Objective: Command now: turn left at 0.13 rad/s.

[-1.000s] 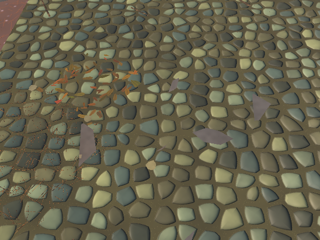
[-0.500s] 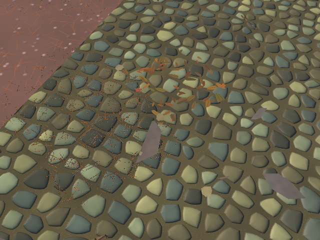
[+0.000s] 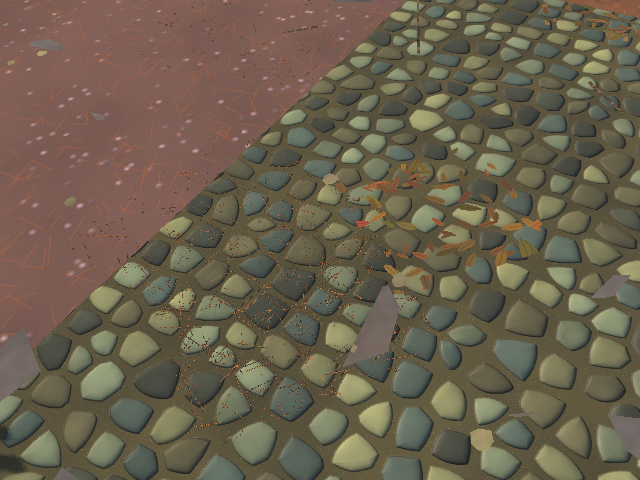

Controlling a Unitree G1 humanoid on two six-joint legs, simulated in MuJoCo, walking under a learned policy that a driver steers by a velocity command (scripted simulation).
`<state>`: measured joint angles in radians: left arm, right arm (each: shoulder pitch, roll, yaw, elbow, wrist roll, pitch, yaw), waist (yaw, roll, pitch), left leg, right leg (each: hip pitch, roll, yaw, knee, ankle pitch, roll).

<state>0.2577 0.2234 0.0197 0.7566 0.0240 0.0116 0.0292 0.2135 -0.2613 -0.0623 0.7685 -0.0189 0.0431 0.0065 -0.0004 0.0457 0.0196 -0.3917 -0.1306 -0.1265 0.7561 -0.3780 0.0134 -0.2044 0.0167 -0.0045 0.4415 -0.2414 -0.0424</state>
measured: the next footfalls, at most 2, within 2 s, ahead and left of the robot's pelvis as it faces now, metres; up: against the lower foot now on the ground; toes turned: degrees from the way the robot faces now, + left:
left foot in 0.18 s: +0.00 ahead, +0.11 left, +0.00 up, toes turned -3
right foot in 0.50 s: +0.18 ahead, -0.13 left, +0.00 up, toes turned -1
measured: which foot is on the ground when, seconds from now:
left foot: up 0.00-0.16, down 0.18-0.50, up 0.52-1.00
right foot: down 0.00-0.22, up 0.24-0.48, down 0.50-1.00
